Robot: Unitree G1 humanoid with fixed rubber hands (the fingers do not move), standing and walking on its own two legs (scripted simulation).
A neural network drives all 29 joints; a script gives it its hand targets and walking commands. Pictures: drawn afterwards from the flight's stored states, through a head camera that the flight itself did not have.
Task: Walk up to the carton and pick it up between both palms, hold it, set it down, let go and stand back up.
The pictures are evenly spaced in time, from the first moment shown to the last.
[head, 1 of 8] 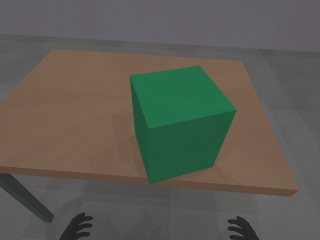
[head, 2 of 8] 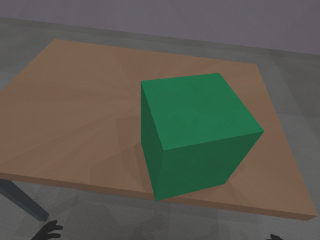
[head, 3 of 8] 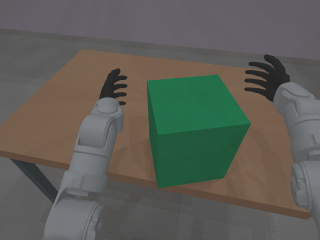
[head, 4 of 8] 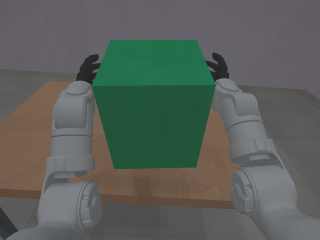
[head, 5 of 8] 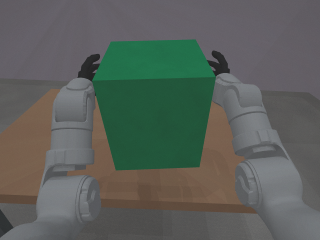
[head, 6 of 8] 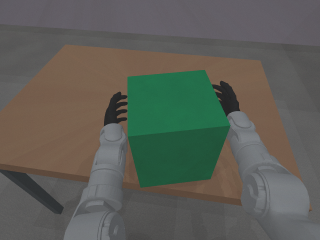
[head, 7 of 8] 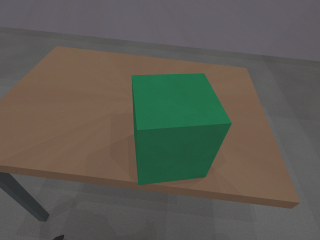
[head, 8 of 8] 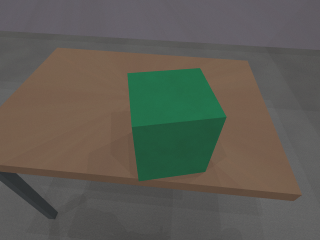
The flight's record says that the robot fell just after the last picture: no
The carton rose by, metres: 0.23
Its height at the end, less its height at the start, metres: +0.00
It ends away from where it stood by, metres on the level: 0.02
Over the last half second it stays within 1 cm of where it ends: yes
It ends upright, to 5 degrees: yes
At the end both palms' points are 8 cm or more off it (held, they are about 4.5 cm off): yes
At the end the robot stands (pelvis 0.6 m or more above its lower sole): yes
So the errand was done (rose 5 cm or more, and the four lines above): yes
